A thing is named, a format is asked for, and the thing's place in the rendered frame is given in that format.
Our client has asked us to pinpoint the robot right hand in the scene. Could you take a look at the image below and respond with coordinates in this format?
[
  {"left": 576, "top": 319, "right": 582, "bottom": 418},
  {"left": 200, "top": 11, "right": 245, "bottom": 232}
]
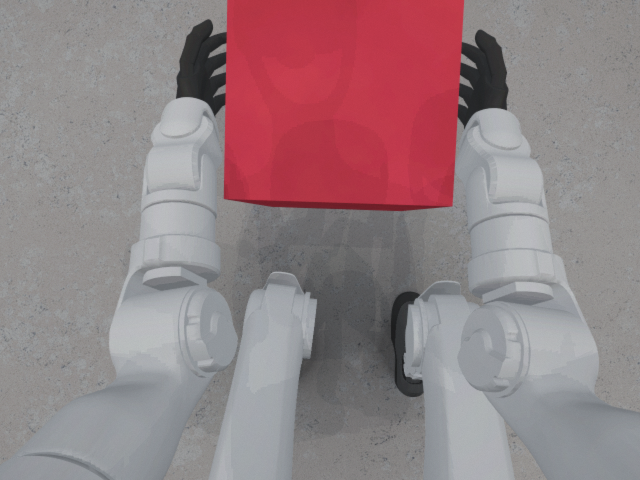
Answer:
[{"left": 458, "top": 30, "right": 509, "bottom": 129}]

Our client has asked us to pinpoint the left robot forearm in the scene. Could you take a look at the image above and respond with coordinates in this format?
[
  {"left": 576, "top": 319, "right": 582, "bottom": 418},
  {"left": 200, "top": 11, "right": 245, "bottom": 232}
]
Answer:
[{"left": 109, "top": 97, "right": 223, "bottom": 365}]

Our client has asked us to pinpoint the left robot upper arm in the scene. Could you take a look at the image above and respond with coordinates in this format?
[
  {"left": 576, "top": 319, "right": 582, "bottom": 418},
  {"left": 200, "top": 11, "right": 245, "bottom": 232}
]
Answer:
[{"left": 0, "top": 285, "right": 238, "bottom": 480}]

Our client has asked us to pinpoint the robot left shin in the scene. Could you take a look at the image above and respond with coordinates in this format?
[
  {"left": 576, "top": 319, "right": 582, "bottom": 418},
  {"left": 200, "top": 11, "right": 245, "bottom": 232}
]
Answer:
[{"left": 242, "top": 272, "right": 304, "bottom": 334}]

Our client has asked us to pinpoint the carton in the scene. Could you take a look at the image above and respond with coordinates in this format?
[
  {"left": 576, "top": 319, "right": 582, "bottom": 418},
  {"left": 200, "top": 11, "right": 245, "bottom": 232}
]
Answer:
[{"left": 224, "top": 0, "right": 464, "bottom": 211}]

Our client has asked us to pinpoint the robot left hand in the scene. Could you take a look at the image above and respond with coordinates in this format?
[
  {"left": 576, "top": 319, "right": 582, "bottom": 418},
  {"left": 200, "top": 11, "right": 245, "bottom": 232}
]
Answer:
[{"left": 176, "top": 19, "right": 227, "bottom": 116}]

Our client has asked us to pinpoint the right robot upper arm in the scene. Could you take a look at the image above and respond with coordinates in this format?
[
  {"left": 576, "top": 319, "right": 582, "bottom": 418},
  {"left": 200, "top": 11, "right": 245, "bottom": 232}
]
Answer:
[{"left": 457, "top": 301, "right": 640, "bottom": 480}]

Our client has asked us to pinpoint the robot right thigh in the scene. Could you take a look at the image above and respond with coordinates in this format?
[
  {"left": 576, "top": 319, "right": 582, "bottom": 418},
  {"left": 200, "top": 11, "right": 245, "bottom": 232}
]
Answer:
[{"left": 406, "top": 295, "right": 515, "bottom": 480}]

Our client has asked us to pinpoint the right robot forearm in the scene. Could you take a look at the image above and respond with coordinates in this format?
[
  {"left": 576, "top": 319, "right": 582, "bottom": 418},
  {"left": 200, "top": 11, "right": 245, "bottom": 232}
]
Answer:
[{"left": 455, "top": 108, "right": 599, "bottom": 357}]

